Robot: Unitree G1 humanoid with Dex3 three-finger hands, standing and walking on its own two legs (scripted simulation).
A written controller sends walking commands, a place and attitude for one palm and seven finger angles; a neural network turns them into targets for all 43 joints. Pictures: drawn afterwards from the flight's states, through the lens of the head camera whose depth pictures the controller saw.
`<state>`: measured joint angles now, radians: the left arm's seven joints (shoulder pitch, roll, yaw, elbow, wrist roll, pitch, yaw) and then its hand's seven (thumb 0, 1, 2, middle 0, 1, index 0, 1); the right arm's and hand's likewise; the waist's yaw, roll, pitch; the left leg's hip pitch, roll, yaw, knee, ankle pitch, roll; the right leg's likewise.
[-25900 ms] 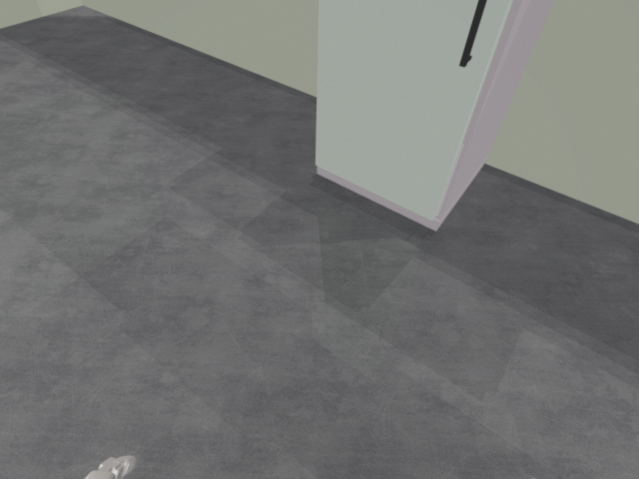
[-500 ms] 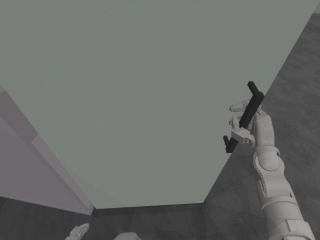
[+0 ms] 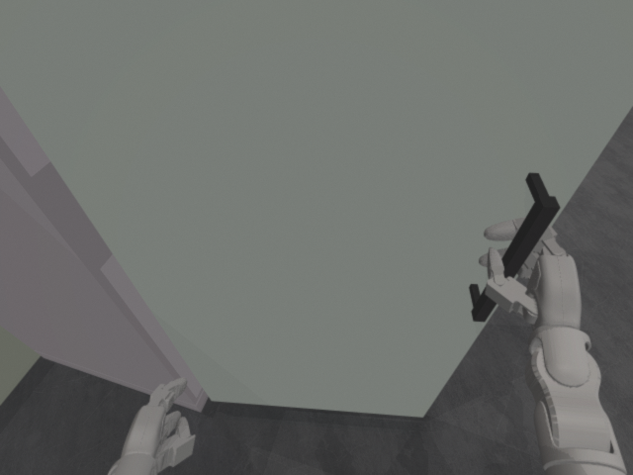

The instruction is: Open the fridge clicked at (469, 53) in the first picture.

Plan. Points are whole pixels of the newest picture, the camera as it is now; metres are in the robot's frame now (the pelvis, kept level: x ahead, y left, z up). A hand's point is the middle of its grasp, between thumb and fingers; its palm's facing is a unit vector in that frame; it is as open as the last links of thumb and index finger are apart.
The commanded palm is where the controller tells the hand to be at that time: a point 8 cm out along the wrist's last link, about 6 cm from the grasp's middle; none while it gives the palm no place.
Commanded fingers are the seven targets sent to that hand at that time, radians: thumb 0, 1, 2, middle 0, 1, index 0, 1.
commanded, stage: stop walking and hold the door back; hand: right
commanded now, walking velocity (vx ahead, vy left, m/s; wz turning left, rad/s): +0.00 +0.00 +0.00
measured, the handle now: (503, 257) +0.38 -0.19 +0.09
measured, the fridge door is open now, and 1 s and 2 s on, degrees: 77 75 75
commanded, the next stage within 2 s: loosen the grip on the handle in 0.10 s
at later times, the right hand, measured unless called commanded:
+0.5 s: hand (491, 286) +0.34 -0.17 +0.09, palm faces +0.16 +0.95 -0.26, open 9.8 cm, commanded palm +0.30 -0.22 +0.10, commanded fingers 0.00 0.55 -0.20 0.37 1.30 0.37 1.30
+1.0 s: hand (509, 297) +0.34 -0.20 +0.07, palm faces +0.19 +0.95 -0.24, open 14.7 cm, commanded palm +0.30 -0.25 +0.08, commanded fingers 0.00 0.55 -0.20 0.25 1.15 0.25 1.15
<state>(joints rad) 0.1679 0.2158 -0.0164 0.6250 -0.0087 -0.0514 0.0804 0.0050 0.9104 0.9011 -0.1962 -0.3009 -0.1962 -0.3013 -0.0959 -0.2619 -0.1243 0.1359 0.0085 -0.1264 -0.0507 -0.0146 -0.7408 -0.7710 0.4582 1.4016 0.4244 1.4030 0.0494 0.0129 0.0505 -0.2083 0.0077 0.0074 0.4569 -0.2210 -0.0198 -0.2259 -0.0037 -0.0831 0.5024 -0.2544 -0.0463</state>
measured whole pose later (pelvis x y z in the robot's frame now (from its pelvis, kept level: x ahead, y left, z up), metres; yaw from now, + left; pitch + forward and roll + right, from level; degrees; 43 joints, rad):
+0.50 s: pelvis -0.01 +0.04 -0.01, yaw -2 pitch +1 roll -1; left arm 0.26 0.26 -0.01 0.67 -0.01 -0.12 0.02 0.01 0.91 0.90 -0.20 -0.30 -0.20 -0.30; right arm -0.23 -0.33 -0.17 0.38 0.04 -0.14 0.03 -0.01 -0.02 -0.48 0.46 1.39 0.45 1.40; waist 0.01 -0.01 -0.01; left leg -0.35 -0.01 0.05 0.61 -0.29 0.04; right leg -0.35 -0.03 -0.04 0.59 -0.27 0.01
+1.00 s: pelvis +0.03 +0.05 -0.02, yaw -2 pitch +6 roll -1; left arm 0.21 0.25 0.01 0.66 -0.02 -0.11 0.04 0.01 0.91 0.90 -0.20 -0.30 -0.20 -0.30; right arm -0.04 -0.33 -0.28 0.23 0.12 -0.21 0.13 -0.02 0.55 -0.20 0.28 1.17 0.25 1.15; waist -0.01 -0.01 -0.05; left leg -0.44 -0.01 0.05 0.74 -0.41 0.04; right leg -0.43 -0.02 -0.03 0.71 -0.39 0.02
